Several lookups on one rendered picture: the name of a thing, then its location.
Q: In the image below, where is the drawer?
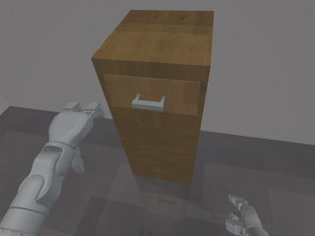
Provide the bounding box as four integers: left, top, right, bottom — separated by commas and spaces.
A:
103, 74, 200, 115

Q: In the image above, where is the right robot hand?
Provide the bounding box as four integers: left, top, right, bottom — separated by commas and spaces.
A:
225, 194, 263, 236

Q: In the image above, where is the robot left forearm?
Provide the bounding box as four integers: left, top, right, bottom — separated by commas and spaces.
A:
0, 142, 76, 236

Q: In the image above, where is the cabinet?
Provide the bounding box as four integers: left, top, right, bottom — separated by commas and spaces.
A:
91, 10, 215, 185

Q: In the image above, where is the left robot hand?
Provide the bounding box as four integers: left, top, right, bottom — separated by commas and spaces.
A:
48, 102, 105, 174

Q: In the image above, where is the robot right forearm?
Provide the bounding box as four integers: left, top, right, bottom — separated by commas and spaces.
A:
245, 226, 269, 236

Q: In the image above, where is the handle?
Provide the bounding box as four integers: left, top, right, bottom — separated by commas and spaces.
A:
132, 93, 165, 111

